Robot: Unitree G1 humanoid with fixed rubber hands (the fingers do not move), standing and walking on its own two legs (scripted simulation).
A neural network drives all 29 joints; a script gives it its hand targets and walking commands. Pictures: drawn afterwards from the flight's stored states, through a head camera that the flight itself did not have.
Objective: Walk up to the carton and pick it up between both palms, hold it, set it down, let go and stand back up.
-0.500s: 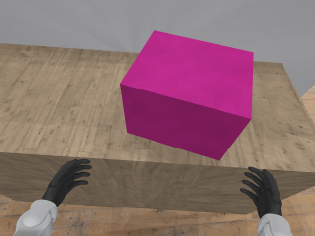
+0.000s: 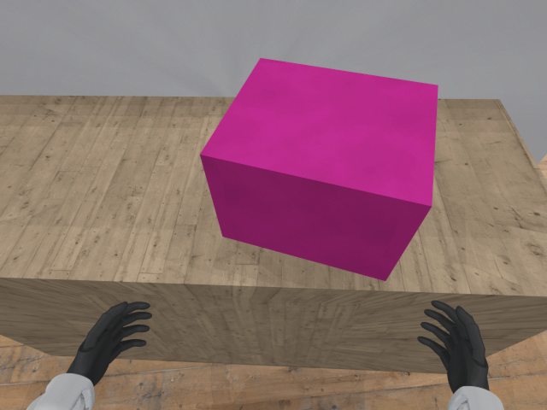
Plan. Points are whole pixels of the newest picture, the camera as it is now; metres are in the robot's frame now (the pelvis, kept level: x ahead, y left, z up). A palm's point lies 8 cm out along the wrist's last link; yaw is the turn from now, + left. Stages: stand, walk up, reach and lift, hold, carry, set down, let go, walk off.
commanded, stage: set down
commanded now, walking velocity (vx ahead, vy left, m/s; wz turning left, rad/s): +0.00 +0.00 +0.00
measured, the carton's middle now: (321, 167) +0.51 -0.05 +0.02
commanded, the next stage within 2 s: let go in 1.00 s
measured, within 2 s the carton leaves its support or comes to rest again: neither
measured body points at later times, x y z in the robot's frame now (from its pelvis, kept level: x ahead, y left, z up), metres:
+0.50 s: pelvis +0.00 +0.00 +0.00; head +0.04 +0.00 +0.45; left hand +0.18 +0.26 -0.03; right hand +0.19 -0.21 -0.06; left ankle +0.01 +0.12 -0.74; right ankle +0.00 -0.14 -0.74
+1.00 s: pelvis +0.00 +0.00 +0.00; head +0.04 +0.00 +0.45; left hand +0.16 +0.25 -0.07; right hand +0.20 -0.21 -0.09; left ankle +0.01 +0.12 -0.74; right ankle +0.00 -0.14 -0.74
